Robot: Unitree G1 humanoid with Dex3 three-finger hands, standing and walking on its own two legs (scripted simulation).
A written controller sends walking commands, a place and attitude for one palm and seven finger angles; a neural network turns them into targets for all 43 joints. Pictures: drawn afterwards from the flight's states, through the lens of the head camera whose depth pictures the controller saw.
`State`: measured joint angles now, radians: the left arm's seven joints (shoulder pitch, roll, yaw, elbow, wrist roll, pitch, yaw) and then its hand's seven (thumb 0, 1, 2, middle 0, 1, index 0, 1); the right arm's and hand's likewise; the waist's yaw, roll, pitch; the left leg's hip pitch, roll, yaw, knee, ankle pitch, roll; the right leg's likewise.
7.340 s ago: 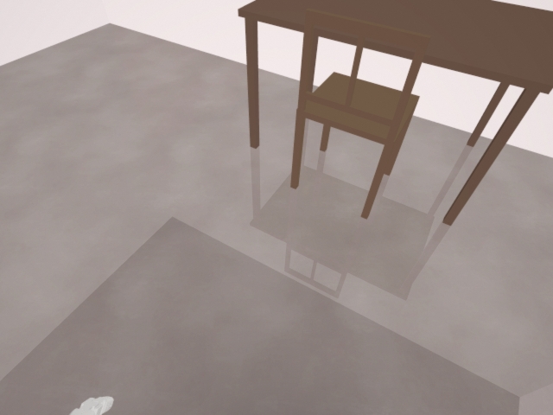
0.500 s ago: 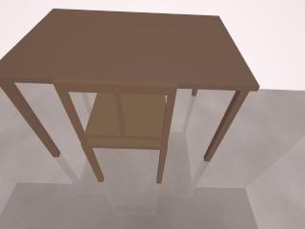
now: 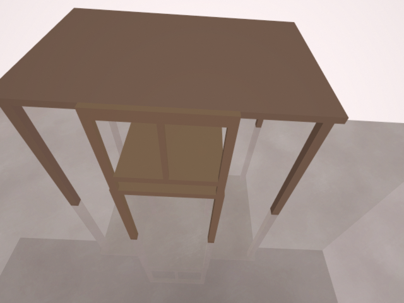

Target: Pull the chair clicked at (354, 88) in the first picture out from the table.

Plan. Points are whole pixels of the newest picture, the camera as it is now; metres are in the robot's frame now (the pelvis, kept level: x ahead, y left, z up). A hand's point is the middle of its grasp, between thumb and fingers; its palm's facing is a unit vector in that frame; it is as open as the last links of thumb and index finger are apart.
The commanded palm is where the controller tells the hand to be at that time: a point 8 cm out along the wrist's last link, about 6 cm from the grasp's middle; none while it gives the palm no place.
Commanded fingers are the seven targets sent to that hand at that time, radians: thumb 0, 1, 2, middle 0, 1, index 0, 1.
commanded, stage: look again from close up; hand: left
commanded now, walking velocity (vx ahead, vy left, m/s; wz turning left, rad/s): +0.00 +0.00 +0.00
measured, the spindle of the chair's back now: (163, 152) +0.54 +0.15 -0.09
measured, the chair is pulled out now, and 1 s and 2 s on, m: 0.00 0.00 0.00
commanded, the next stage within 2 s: shuffle to correct the standing spot in 0.02 s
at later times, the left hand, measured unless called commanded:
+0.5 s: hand out of the picture -0.01 +0.13 -0.18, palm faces +0.03 -0.98 -0.18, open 7.4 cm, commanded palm none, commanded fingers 0.00 0.90 0.90 -0.20 -0.30 -0.20 -0.30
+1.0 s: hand out of the picture +0.12 +0.11 -0.18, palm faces +0.05 -0.97 -0.22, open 7.3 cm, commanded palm none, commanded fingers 0.00 0.90 0.90 -0.20 -0.30 -0.20 -0.30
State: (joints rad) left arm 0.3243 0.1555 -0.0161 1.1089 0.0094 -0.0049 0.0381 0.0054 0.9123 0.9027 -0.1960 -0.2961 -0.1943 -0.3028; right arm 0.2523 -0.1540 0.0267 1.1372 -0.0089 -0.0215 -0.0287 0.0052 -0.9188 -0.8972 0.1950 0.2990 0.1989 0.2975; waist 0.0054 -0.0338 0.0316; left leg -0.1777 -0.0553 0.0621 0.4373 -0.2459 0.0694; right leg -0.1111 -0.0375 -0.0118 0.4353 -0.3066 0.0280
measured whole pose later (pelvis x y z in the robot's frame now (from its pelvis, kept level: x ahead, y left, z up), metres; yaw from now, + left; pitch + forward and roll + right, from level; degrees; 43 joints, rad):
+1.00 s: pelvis +0.11 -0.07 -0.01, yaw +0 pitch -1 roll +1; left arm 0.27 0.17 0.02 1.02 0.02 0.00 0.04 0.02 0.94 0.90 -0.20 -0.30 -0.19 -0.30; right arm 0.20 -0.16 -0.02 1.05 -0.02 0.00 -0.03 0.00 -0.95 -0.90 0.20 0.30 0.20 0.30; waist 0.02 -0.03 0.06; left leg -0.27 0.03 0.12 0.54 -0.26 0.01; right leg -0.32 -0.07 -0.04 0.63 -0.25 0.02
